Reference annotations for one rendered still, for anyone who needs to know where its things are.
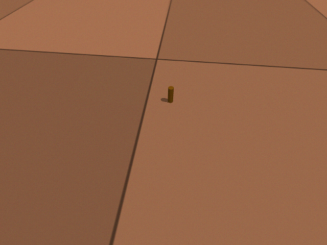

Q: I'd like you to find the can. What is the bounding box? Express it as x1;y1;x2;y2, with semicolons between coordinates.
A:
168;86;174;103

